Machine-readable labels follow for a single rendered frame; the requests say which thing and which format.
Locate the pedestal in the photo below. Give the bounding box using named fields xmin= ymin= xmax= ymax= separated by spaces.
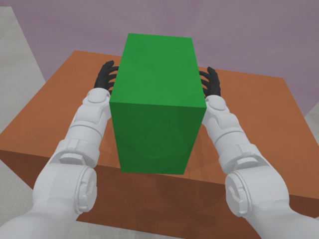
xmin=0 ymin=50 xmax=319 ymax=239

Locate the carton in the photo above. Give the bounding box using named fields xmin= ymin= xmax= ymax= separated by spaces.
xmin=109 ymin=33 xmax=207 ymax=175

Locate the left robot forearm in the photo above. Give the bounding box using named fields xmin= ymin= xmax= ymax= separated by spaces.
xmin=32 ymin=88 xmax=111 ymax=204

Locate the robot left hand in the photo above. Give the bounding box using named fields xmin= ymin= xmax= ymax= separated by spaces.
xmin=94 ymin=60 xmax=119 ymax=95

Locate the right robot forearm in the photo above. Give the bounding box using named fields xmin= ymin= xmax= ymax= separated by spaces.
xmin=202 ymin=95 xmax=289 ymax=197

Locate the robot left upper arm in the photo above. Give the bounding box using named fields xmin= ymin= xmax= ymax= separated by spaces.
xmin=0 ymin=163 xmax=97 ymax=239

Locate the robot right hand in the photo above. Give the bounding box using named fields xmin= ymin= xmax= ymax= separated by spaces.
xmin=199 ymin=67 xmax=221 ymax=98

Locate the robot right upper arm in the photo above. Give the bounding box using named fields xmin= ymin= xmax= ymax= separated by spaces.
xmin=225 ymin=165 xmax=319 ymax=239

